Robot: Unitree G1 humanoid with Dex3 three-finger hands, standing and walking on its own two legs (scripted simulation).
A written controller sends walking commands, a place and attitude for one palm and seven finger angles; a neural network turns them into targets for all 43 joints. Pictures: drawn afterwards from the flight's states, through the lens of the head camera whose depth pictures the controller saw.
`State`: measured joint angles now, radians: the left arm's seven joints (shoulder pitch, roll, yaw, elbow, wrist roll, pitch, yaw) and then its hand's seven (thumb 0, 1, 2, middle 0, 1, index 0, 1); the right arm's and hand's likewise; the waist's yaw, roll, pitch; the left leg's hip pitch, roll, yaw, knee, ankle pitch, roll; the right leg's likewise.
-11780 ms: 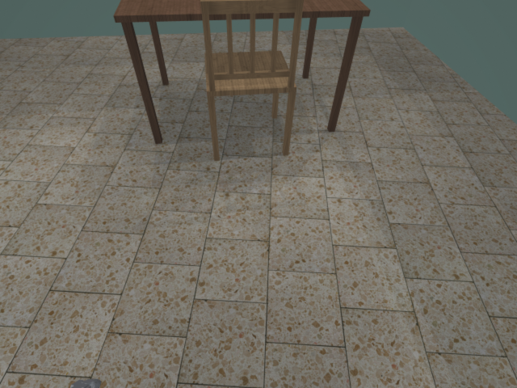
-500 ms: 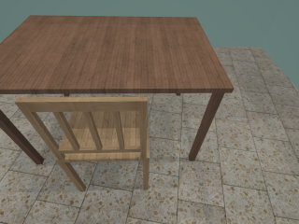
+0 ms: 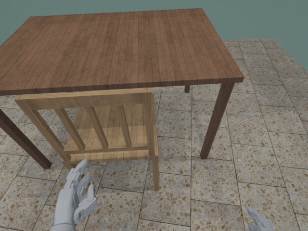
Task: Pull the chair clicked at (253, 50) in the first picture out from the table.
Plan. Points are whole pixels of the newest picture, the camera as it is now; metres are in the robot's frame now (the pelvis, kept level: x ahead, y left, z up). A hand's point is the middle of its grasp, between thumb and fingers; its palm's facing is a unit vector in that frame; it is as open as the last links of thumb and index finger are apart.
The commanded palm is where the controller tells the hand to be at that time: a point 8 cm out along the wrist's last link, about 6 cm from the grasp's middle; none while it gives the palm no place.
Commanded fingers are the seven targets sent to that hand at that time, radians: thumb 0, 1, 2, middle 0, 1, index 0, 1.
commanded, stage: raise the hand toward the chair's back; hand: left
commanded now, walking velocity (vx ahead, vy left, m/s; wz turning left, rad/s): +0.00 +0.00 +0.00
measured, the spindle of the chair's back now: (98, 128) +0.49 +0.23 -0.08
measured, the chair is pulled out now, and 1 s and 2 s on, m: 0.00 0.00 0.00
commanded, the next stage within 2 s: aim the fingers beside a spindle in 1.86 s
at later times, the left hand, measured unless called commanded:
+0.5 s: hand (98, 208) +0.20 +0.15 -0.03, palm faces -0.02 -1.00 -0.02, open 12.0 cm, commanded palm +0.16 +0.22 -0.02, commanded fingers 0.00 0.01 0.52 -0.11 -0.16 -0.11 -0.16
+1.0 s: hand (84, 196) +0.22 +0.19 -0.01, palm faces +0.07 -1.00 -0.06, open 16.1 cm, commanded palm +0.20 +0.25 -0.01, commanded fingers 0.00 -0.50 0.30 -0.06 -0.08 -0.06 -0.08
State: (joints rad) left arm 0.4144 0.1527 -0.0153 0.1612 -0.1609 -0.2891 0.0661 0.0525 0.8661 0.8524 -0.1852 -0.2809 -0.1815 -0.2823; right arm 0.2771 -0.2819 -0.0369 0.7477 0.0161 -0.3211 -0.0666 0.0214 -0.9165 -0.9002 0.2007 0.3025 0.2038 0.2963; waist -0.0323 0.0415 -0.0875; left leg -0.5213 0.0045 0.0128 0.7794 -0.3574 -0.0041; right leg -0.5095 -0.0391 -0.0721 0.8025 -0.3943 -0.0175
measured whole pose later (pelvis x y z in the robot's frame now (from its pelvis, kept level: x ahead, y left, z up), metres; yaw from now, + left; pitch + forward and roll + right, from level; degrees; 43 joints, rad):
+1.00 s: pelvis -0.01 +0.01 -0.06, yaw -1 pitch +16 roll -2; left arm 0.40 0.20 0.13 -0.03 -0.22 -0.42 -0.14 0.00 -0.35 0.36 -0.08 -0.10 -0.08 -0.11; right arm 0.21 -0.23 -0.01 0.51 0.01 -0.18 -0.05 0.01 -0.90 -0.90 0.20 0.30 0.20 0.30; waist 0.00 0.03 -0.15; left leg -0.95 0.03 -0.02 1.19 -0.52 0.00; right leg -0.90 -0.02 -0.09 1.15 -0.53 -0.02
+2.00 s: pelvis +0.00 +0.01 -0.05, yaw +0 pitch +15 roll -2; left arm 0.29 0.23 0.21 0.09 -0.27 -0.39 -0.23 -0.01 -0.50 0.30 -0.07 -0.08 -0.06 -0.08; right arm 0.22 -0.24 0.01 0.54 0.02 -0.18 -0.05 0.01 -0.90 -0.90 0.20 0.30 0.21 0.30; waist 0.00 0.04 -0.14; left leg -0.90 0.03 -0.02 1.14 -0.50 0.00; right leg -0.85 -0.02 -0.09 1.09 -0.51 -0.01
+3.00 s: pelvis -0.01 +0.01 -0.08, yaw -1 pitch +20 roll -2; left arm -0.01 0.22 0.20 0.32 -0.21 -0.43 -0.17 -0.01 -0.50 0.30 -0.07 -0.08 -0.06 -0.08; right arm 0.20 -0.25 0.01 0.57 0.00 -0.11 -0.03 0.01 -0.90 -0.90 0.20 0.30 0.21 0.30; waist -0.03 0.03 -0.16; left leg -1.06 0.03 -0.01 1.25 -0.54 0.01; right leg -1.02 -0.02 -0.08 1.21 -0.54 -0.01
